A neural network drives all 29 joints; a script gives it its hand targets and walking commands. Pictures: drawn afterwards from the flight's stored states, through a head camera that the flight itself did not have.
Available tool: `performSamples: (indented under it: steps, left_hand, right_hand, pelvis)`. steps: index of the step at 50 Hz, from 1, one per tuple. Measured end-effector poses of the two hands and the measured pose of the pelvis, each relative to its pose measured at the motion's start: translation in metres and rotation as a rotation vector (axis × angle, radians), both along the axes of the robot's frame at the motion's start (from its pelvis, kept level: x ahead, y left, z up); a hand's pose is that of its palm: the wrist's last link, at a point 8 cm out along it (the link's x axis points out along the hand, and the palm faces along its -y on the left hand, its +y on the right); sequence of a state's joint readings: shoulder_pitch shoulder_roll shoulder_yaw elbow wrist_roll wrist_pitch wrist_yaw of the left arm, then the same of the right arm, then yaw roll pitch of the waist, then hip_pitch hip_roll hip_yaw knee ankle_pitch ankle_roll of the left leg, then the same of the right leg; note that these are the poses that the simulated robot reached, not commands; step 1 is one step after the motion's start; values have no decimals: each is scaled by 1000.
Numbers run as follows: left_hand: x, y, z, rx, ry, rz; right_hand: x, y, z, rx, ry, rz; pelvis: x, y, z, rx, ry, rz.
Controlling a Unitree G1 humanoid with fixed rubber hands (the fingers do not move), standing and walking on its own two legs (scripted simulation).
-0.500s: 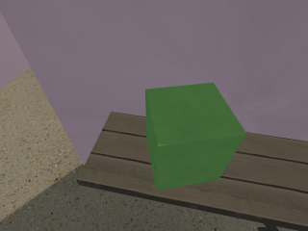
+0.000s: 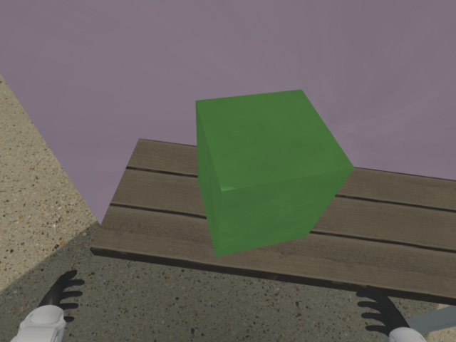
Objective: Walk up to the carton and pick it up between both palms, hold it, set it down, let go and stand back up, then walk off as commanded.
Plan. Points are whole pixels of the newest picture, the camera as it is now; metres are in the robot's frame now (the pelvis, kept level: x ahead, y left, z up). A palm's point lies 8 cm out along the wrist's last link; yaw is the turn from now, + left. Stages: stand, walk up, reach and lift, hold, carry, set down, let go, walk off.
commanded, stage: reach and lift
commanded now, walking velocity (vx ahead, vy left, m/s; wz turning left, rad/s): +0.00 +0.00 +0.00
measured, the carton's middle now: (257, 176) +0.43 -0.04 +0.02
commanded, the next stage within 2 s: none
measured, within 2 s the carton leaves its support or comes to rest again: neither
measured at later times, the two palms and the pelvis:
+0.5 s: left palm (80, 311) +0.18 +0.25 -0.04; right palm (422, 332) +0.16 -0.32 -0.04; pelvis +0.01 -0.01 +0.02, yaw -3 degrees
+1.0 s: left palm (123, 288) +0.21 +0.18 -0.03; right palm (425, 332) +0.16 -0.32 -0.03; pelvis +0.04 -0.01 +0.02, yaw -5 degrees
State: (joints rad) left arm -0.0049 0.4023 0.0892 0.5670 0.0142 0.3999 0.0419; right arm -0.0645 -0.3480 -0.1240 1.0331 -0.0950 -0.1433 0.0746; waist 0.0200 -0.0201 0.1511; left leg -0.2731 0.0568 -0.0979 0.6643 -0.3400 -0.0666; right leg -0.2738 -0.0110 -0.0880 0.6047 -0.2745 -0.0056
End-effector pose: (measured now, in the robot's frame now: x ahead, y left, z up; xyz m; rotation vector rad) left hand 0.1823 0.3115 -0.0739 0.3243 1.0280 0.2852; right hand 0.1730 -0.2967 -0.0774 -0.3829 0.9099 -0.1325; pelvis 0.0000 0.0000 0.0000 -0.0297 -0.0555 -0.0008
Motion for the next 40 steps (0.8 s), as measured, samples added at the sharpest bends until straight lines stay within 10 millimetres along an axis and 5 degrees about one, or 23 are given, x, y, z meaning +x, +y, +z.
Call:
performSamples:
  steps: [5,10,17,40]
  left_hand:
    - [37,-34,19,-24,-94,-65]
    - [17,-56,17,-57,-45,-69]
    - [-8,-50,20,-61,-71,34]
    - [16,-97,42,-100,-318,-3]
  right_hand:
    - [-8,-8,12,46,-48,-47]
    - [-12,-29,35,21,-122,-40]
    - [-9,-33,45,31,-106,9]
    - [-11,-18,38,189,-184,7]
  pelvis:
    - [7,-2,3,-16,-22,-7]
    - [14,-2,9,-2,-67,-16]
    - [9,-7,14,21,-72,-33]
    - [28,-5,19,29,-4,-77]
